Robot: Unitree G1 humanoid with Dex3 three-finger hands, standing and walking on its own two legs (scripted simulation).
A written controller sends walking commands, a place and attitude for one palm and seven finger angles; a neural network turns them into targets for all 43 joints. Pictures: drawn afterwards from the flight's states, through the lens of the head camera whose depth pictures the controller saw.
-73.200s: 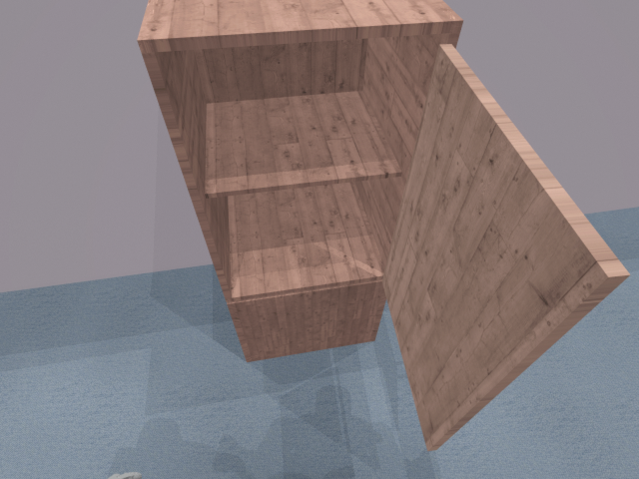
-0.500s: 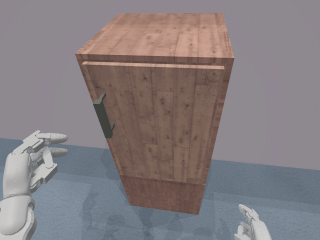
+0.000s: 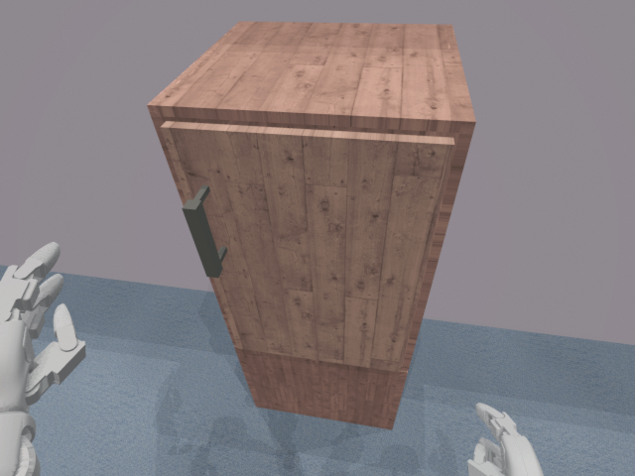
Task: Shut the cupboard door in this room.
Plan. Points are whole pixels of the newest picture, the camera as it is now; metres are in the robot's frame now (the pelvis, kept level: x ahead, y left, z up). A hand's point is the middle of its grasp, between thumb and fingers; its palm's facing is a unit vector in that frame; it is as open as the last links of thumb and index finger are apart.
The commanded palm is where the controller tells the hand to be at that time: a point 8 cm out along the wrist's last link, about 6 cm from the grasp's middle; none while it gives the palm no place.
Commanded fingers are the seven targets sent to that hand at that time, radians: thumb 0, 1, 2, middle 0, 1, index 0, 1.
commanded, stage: draw the hand back to the body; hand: left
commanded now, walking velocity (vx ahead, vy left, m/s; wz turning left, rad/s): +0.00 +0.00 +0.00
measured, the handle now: (209, 232) +0.45 +0.24 +0.06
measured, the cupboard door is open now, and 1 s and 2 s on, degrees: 0 0 0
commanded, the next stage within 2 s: step back with the hand held close in 0.10 s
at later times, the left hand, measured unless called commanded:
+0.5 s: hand (81, 351) +0.19 +0.26 +0.14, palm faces +0.36 -0.81 -0.46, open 7.4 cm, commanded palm +0.13 +0.30 +0.17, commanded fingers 0.00 0.90 0.90 -0.20 -0.30 -0.20 -0.30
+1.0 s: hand out of the picture +0.10 +0.32 +0.15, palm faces +0.46 -0.77 -0.43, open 7.4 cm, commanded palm +0.04 +0.35 +0.17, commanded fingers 0.00 0.90 0.90 -0.20 -0.30 -0.20 -0.30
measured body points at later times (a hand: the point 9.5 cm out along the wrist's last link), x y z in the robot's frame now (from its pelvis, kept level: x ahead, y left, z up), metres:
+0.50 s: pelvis -0.02 +0.01 +0.00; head -0.02 -0.02 +0.45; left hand +0.16 +0.30 +0.17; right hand +0.15 -0.25 -0.09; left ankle +0.00 +0.08 -0.74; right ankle -0.04 -0.09 -0.74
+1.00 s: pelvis -0.10 +0.04 -0.02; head -0.10 +0.06 +0.43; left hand +0.07 +0.36 +0.17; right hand +0.06 -0.20 -0.09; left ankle +0.00 +0.08 -0.74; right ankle -0.08 -0.09 -0.74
